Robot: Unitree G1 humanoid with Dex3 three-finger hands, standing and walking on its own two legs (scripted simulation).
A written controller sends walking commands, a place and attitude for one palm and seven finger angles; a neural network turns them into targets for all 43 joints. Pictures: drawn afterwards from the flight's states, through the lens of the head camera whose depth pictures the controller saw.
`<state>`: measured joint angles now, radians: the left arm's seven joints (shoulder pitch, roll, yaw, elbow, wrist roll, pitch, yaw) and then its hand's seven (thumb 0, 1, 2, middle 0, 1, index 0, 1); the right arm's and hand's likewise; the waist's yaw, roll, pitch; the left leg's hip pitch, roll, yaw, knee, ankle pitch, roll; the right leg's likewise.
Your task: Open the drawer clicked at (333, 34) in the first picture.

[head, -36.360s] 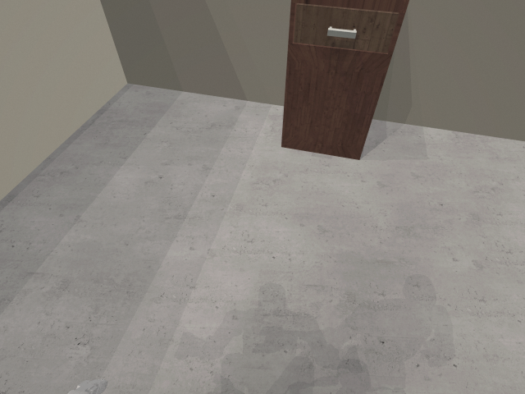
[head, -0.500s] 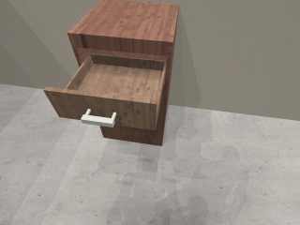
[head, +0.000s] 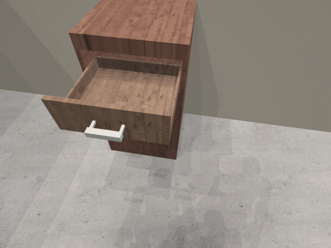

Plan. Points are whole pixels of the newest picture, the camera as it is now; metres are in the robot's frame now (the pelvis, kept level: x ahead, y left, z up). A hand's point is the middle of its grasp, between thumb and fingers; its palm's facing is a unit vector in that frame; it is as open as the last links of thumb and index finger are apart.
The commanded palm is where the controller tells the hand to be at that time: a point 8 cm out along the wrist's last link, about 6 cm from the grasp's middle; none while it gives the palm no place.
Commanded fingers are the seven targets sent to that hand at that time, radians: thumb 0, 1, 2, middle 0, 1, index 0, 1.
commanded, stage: look to check the result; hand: left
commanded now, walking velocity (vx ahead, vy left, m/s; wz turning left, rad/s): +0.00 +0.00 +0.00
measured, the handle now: (106, 129) +0.47 +0.23 -0.07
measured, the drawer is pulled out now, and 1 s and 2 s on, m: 0.30 0.30 0.30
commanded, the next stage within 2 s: stand and wait in 0.36 s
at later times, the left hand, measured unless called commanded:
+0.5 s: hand out of the picture +0.02 +0.17 -0.18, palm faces +0.03 -0.98 -0.20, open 7.4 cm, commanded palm none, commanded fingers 0.00 0.90 0.90 -0.20 -0.30 -0.20 -0.30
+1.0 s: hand out of the picture +0.02 +0.17 -0.18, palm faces +0.04 -0.98 -0.19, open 7.4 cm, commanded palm none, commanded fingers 0.00 0.90 0.90 -0.20 -0.30 -0.20 -0.30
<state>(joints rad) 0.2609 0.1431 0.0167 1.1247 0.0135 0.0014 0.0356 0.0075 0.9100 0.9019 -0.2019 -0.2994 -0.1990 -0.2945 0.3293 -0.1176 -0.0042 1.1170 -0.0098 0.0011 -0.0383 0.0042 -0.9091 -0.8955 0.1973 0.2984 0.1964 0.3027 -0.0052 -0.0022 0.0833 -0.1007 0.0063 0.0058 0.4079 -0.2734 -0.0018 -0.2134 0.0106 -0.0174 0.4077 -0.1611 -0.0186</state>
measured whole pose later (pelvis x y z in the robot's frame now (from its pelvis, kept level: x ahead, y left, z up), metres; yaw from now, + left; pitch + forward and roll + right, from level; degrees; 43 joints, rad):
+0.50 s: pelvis +0.01 +0.00 +0.00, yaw +0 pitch -2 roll +0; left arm 0.25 0.15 0.02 1.13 0.01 0.00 0.04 0.01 0.91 0.90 -0.20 -0.30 -0.20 -0.29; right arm 0.31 -0.11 0.00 1.12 -0.01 -0.01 -0.04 0.00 -0.91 -0.90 0.20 0.30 0.20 0.30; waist 0.00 0.00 0.08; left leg -0.08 0.01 0.01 0.39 -0.28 0.00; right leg -0.20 0.01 -0.02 0.40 -0.18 -0.02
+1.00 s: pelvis +0.02 +0.00 +0.00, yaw +0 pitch -2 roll +0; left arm 0.25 0.14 0.02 1.13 0.01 0.00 0.04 0.01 0.91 0.90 -0.20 -0.30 -0.20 -0.29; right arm 0.31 -0.11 0.00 1.12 -0.01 0.00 -0.04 0.00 -0.91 -0.90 0.20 0.30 0.20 0.30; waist 0.00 0.00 0.08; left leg -0.07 0.01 0.00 0.38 -0.28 -0.01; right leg -0.19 0.02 -0.03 0.40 -0.18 -0.02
